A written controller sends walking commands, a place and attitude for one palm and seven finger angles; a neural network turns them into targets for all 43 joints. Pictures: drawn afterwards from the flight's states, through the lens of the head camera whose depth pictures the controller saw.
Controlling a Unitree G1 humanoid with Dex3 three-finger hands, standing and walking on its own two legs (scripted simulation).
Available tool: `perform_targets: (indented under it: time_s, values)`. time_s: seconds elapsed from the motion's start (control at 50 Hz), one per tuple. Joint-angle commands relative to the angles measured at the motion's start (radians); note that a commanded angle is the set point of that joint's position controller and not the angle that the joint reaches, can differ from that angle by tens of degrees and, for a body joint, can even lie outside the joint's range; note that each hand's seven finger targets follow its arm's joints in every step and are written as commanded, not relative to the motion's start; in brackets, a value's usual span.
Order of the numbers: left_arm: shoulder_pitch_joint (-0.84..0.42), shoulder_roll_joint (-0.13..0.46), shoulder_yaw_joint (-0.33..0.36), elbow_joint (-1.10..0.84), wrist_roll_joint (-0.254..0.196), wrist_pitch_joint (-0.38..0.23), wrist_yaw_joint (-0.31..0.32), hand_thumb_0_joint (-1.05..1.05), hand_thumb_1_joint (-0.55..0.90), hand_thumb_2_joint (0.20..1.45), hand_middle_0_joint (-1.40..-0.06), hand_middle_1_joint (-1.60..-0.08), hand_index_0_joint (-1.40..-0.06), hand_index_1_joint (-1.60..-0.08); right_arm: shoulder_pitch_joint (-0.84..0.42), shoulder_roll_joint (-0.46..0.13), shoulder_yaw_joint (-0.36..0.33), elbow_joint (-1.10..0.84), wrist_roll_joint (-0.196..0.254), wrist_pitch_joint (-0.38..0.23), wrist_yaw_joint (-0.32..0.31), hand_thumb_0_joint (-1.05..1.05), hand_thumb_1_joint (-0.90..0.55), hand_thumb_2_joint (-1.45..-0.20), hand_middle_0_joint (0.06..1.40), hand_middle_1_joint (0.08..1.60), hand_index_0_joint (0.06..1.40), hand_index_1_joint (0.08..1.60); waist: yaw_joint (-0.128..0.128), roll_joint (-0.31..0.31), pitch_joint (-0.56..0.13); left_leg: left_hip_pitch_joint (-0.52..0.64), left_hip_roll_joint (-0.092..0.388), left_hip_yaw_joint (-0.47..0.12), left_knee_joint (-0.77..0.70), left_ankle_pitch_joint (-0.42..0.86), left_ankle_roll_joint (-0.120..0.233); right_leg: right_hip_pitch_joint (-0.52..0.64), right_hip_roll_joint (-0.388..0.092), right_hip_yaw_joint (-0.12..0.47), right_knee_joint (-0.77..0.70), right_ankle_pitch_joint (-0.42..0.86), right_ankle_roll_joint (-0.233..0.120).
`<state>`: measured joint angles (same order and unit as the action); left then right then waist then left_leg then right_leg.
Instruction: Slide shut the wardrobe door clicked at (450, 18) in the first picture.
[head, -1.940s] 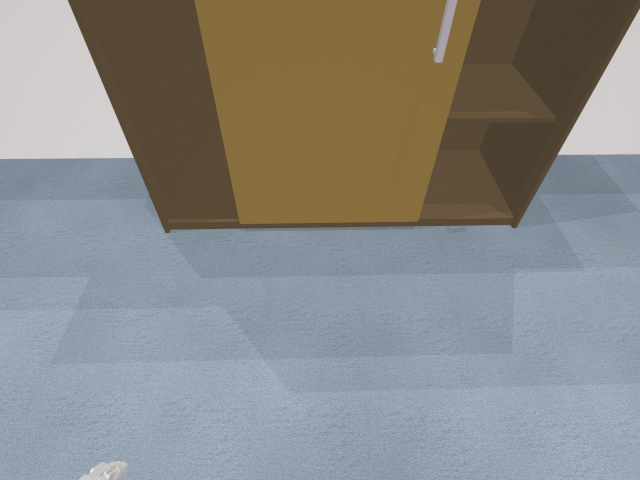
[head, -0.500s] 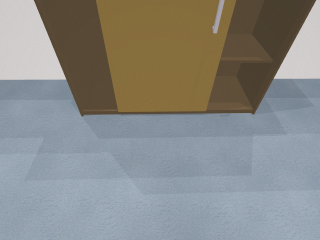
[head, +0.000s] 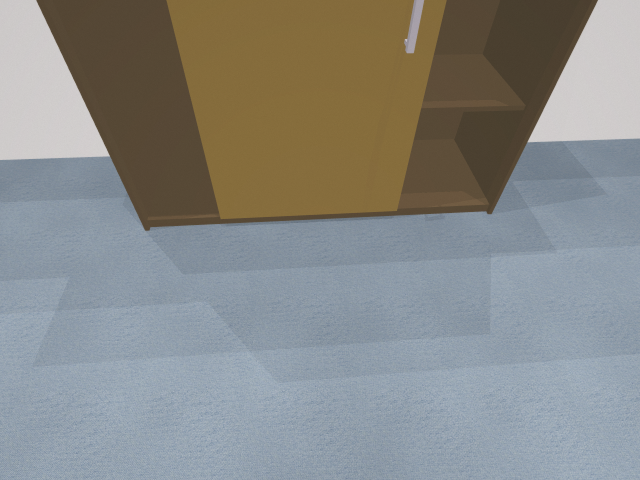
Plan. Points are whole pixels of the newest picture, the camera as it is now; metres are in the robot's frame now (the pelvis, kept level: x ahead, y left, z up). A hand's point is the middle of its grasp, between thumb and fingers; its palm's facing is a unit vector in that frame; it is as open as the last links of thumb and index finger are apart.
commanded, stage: walk to a spot facing it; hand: left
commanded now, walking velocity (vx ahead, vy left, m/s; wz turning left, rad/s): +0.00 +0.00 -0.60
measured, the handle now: (416, 2) +1.26 -0.18 +0.12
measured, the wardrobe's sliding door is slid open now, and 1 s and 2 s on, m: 0.44 0.44 0.44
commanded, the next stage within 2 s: none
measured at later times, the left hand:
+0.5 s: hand out of the picture +0.04 +0.17 -0.16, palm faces -0.17 -0.96 -0.21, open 7.4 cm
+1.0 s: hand (269, 368) +0.32 +0.11 -0.17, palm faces -0.53 -0.83 -0.16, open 7.4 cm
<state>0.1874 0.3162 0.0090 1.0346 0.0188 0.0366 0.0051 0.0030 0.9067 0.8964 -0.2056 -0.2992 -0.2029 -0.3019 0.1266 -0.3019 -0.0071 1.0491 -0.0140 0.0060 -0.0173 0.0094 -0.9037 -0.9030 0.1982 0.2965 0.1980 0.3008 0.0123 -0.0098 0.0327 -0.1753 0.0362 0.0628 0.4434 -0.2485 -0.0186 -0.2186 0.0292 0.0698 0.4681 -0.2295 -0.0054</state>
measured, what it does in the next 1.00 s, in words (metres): walks ahead, turning right: left foot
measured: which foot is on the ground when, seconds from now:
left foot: down 0.00-0.18, up 0.20-0.64, down 0.66-1.00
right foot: down 0.00-0.66, up 0.68-1.00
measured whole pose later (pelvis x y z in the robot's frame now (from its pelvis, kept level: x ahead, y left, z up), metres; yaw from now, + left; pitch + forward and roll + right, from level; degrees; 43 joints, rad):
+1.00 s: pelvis +0.13 -0.01 +0.00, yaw -33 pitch +0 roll -1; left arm 0.18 0.25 0.09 0.93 0.04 0.05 -0.06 0.01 0.91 0.90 -0.20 -0.30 -0.19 -0.30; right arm 0.48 -0.13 0.00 1.05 -0.02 -0.08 -0.03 0.01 -0.90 -0.90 0.20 0.30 0.20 0.30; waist -0.02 -0.04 0.03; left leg 0.05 0.06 0.24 0.32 -0.37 0.00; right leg -0.70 -0.07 -0.06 1.07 -0.14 0.02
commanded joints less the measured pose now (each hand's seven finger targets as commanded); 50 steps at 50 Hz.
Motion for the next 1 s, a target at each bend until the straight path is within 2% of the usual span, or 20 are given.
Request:
perform_targets:
  time_s: [0.0, 0.08, 0.12, 0.14, 0.16, 0.18, 0.22, 0.24, 0.3, 0.52, 0.56, 0.6, 0.62, 0.64, 0.66, 0.68, 0.72, 0.78, 0.86, 0.98]
  values:
    - [0.010, 0.110, 0.041, -0.117, 0.001, -0.001, 0.000, 0.000, 0.900, 0.900, -0.200, -0.300, -0.200, -0.300, 0.049, -0.148, -0.058, -0.093, 0.001, 0.000, -0.017, 0.000, -0.900, -0.900, 0.200, 0.300, 0.200, 0.300, -0.021, 0.068, -0.045, 0.044, 0.174, -0.099, -0.030, 0.137, 0.058, -0.128, -0.063, 0.065, 0.104, 0.210, -0.011]
    - [0.049, 0.054, 0.055, -0.155, 0.000, 0.011, -0.011, 0.000, 0.900, 0.900, -0.200, -0.300, -0.200, -0.300, 0.015, -0.154, -0.079, -0.137, -0.002, -0.007, -0.015, 0.000, -0.900, -0.900, 0.200, 0.300, 0.200, 0.300, 0.001, 0.215, -0.031, -0.031, 0.340, -0.150, -0.078, 0.280, 0.178, -0.156, -0.045, -0.051, 0.395, -0.256, 0.019]
    - [0.130, 0.037, 0.065, -0.147, 0.002, 0.006, -0.017, 0.000, 0.900, 0.900, -0.200, -0.300, -0.200, -0.300, -0.031, -0.145, -0.083, -0.158, -0.008, -0.004, -0.013, 0.000, -0.900, -0.900, 0.200, 0.300, 0.200, 0.300, 0.052, 0.166, -0.022, -0.114, 0.296, -0.056, 0.047, 0.262, 0.128, -0.038, -0.064, -0.072, 0.265, -0.158, 0.014]
    - [0.193, 0.062, 0.074, -0.133, 0.007, -0.004, -0.016, 0.000, 0.900, 0.900, -0.200, -0.300, -0.200, -0.300, -0.040, -0.133, -0.085, -0.167, -0.003, 0.004, -0.011, 0.000, -0.900, -0.900, 0.200, 0.300, 0.200, 0.300, 0.080, 0.053, -0.032, -0.173, 0.229, 0.014, 0.223, 0.165, 0.066, 0.036, -0.076, -0.043, 0.097, 0.022, 0.007]
    - [0.199, 0.163, 0.094, -0.141, 0.021, -0.022, -0.002, 0.000, 0.900, 0.900, -0.200, -0.300, -0.200, -0.300, 0.008, -0.047, -0.073, -0.192, 0.003, 0.013, -0.007, 0.000, -0.900, -0.900, 0.200, 0.300, 0.200, 0.300, 0.057, -0.306, -0.015, -0.374, 0.052, 0.105, 0.519, -0.199, -0.027, 0.088, -0.298, 0.344, -0.119, 0.231, -0.063]
    - [0.230, 0.175, 0.092, -0.146, 0.001, -0.021, 0.005, 0.000, 0.900, 0.900, -0.200, -0.300, -0.200, -0.300, -0.018, -0.050, -0.069, -0.209, 0.003, 0.020, -0.007, 0.000, -0.900, -0.900, 0.200, 0.300, 0.200, 0.300, 0.075, -0.283, -0.030, -0.386, 0.005, -0.022, 0.651, -0.335, -0.028, 0.012, -0.380, 0.482, -0.226, 0.194, -0.145]
    - [0.133, 0.132, 0.092, -0.171, 0.000, -0.020, 0.009, 0.000, 0.900, 0.900, -0.200, -0.300, -0.200, -0.300, -0.032, -0.065, -0.074, -0.199, -0.001, 0.022, 0.001, 0.000, -0.900, -0.900, 0.200, 0.300, 0.200, 0.300, 0.035, -0.179, 0.027, -0.429, 0.043, -0.114, 0.730, -0.210, -0.019, -0.057, -0.314, 0.506, -0.303, -0.295, -0.159]
    - [0.098, 0.109, 0.087, -0.181, -0.002, -0.025, 0.008, 0.000, 0.900, 0.900, -0.200, -0.300, -0.200, -0.300, -0.009, -0.070, -0.079, -0.182, -0.008, 0.017, 0.009, 0.000, -0.900, -0.900, 0.200, 0.300, 0.200, 0.300, 0.016, -0.107, 0.018, -0.412, 0.058, -0.102, 0.716, -0.143, -0.025, -0.054, -0.275, 0.455, -0.294, -0.341, -0.153]
    - [0.131, 0.083, 0.087, -0.168, -0.002, -0.049, 0.002, 0.000, 0.900, 0.900, -0.200, -0.300, -0.200, -0.300, 0.016, -0.044, -0.078, -0.167, -0.014, 0.005, 0.017, 0.000, -0.900, -0.900, 0.200, 0.300, 0.200, 0.300, 0.015, -0.090, -0.033, -0.398, 0.048, -0.074, 0.649, -0.075, -0.039, 0.019, -0.219, 0.375, -0.275, -0.272, -0.153]
    - [0.199, 0.083, 0.101, -0.142, 0.010, -0.064, -0.006, 0.000, 0.900, 0.900, -0.200, -0.300, -0.200, -0.300, -0.015, -0.002, -0.070, -0.226, -0.003, -0.034, 0.020, 0.000, -0.900, -0.900, 0.200, 0.300, 0.200, 0.300, 0.040, -0.141, -0.033, -0.304, 0.000, -0.051, 0.308, -0.121, -0.030, 0.027, -0.182, 0.412, -0.265, -0.241, -0.190]
    - [0.160, 0.096, 0.106, -0.157, 0.011, -0.059, -0.006, 0.000, 0.900, 0.900, -0.200, -0.300, -0.200, -0.300, 0.028, 0.004, -0.069, -0.224, 0.004, -0.045, 0.016, 0.000, -0.900, -0.900, 0.200, 0.300, 0.200, 0.300, 0.021, -0.139, -0.039, -0.163, -0.020, -0.047, 0.187, -0.138, -0.016, -0.057, -0.174, 0.413, -0.227, -0.215, -0.187]
    - [0.088, 0.077, 0.107, -0.177, 0.004, -0.051, -0.010, 0.000, 0.900, 0.900, -0.200, -0.300, -0.200, -0.300, 0.166, -0.014, -0.071, -0.181, 0.008, -0.059, 0.002, 0.000, -0.900, -0.900, 0.200, 0.300, 0.200, 0.300, -0.047, -0.092, -0.053, 0.142, -0.025, -0.045, -0.022, -0.053, -0.009, -0.261, -0.084, 0.341, -0.108, -0.249, -0.128]
    - [0.084, 0.020, 0.094, -0.195, 0.000, -0.049, -0.019, 0.000, 0.900, 0.900, -0.200, -0.300, -0.200, -0.300, 0.257, -0.086, -0.085, -0.156, 0.005, -0.066, -0.013, 0.000, -0.900, -0.900, 0.200, 0.300, 0.200, 0.300, -0.087, 0.090, -0.080, 0.344, 0.123, -0.191, -0.129, -0.209, 0.021, -0.445, 0.002, 0.245, 0.071, -0.294, -0.082]
    - [0.083, -0.039, 0.085, -0.217, -0.006, -0.053, -0.031, 0.000, 0.900, 0.900, -0.200, -0.300, -0.200, -0.300, 0.327, -0.188, -0.107, -0.156, -0.003, -0.061, -0.015, 0.000, -0.900, -0.900, 0.200, 0.300, 0.200, 0.300, -0.112, 0.370, -0.078, 0.367, 0.382, -0.522, -0.270, -0.473, 0.086, -0.594, 0.089, 0.061, 0.369, -0.358, -0.029]
    - [0.018, 0.001, 0.098, -0.244, 0.004, -0.062, -0.036, 0.000, 0.900, 0.900, -0.200, -0.300, -0.200, -0.300, 0.304, -0.192, -0.100, -0.169, -0.007, -0.061, -0.014, 0.000, -0.900, -0.900, 0.200, 0.300, 0.200, 0.300, -0.107, 0.252, 0.015, 0.215, 0.483, -0.609, -0.337, -0.548, 0.160, -0.615, -0.008, 0.008, 0.502, -0.307, -0.008]
    - [-0.008, 0.016, 0.106, -0.223, 0.016, -0.057, -0.041, 0.000, 0.900, 0.900, -0.200, -0.300, -0.200, -0.300, 0.262, -0.124, -0.084, -0.166, -0.012, -0.063, -0.008, 0.000, -0.900, -0.900, 0.200, 0.300, 0.200, 0.300, -0.075, 0.170, 0.079, 0.095, 0.415, -0.543, -0.357, -0.519, 0.128, -0.578, -0.029, 0.009, 0.604, -0.209, 0.002]
    - [0.054, -0.009, 0.107, -0.177, 0.022, -0.043, -0.060, 0.000, 0.900, 0.900, -0.200, -0.300, -0.200, -0.300, 0.191, -0.047, -0.057, -0.171, -0.006, -0.078, -0.011, 0.000, -0.900, -0.900, 0.200, 0.300, 0.200, 0.300, -0.010, 0.121, 0.115, 0.037, 0.298, -0.282, -0.324, -0.250, 0.061, -0.549, -0.068, -0.017, 0.694, -0.034, 0.015]
    - [0.085, -0.045, 0.095, -0.158, 0.021, -0.028, -0.062, 0.000, 0.900, 0.900, -0.200, -0.300, -0.200, -0.300, 0.250, -0.004, -0.041, -0.138, 0.001, -0.099, -0.019, 0.000, -0.900, -0.900, 0.200, 0.300, 0.200, 0.300, 0.001, 0.162, 0.075, 0.095, 0.240, -0.082, -0.257, 0.132, 0.037, -0.547, -0.075, -0.043, 0.759, 0.053, 0.031]
    - [-0.004, -0.076, 0.082, -0.178, 0.018, -0.019, -0.062, 0.000, 0.900, 0.900, -0.200, -0.300, -0.200, -0.300, 0.354, 0.023, -0.032, -0.081, 0.000, -0.107, -0.025, 0.000, -0.900, -0.900, 0.200, 0.300, 0.200, 0.300, -0.015, 0.140, 0.105, 0.157, 0.245, -0.002, -0.221, 0.396, 0.042, -0.625, -0.087, -0.085, 0.763, 0.092, 0.033]
    - [-0.210, -0.102, 0.057, -0.227, 0.012, -0.026, -0.072, 0.000, 0.900, 0.900, -0.200, -0.300, -0.200, -0.300, 0.440, 0.024, -0.035, -0.017, -0.013, -0.101, -0.027, 0.000, -0.900, -0.900, 0.200, 0.300, 0.200, 0.300, -0.070, 0.132, 0.159, 0.246, 0.273, 0.091, -0.222, 0.481, 0.114, -0.583, -0.099, -0.187, 0.409, 0.093, 0.009]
